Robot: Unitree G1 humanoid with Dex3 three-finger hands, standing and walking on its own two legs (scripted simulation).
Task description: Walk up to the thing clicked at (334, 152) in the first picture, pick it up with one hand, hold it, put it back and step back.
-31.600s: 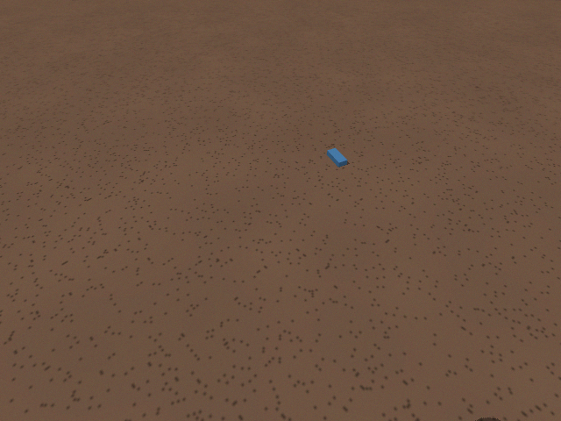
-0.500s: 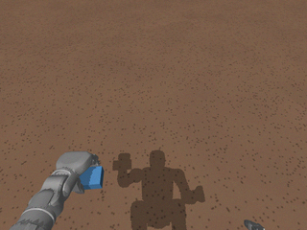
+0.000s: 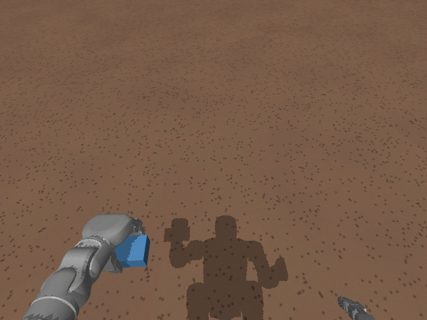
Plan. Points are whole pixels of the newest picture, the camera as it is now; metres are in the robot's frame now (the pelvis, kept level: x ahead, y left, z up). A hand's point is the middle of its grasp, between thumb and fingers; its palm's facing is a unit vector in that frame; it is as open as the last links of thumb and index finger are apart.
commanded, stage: hold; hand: left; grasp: from above
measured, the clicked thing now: (117, 251) +0.30 +0.23 -0.08
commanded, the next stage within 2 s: crouch in 1.02 s
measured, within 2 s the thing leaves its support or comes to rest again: neither
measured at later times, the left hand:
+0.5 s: hand (115, 249) +0.29 +0.21 -0.03, palm faces -0.47 -0.02 -0.88, open 8.7 cm
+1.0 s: hand (115, 245) +0.29 +0.21 -0.03, palm faces -0.48 -0.02 -0.88, open 8.7 cm
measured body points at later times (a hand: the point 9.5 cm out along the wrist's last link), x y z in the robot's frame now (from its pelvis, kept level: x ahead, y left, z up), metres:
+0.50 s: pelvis +0.00 +0.00 +0.01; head +0.01 -0.03 +0.46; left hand +0.31 +0.21 +0.02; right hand +0.14 -0.26 -0.11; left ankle +0.02 +0.11 -0.72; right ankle +0.03 -0.13 -0.72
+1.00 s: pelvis +0.01 -0.01 +0.01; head +0.03 -0.03 +0.46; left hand +0.31 +0.21 +0.02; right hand +0.15 -0.26 -0.11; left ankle +0.02 +0.11 -0.72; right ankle +0.03 -0.13 -0.72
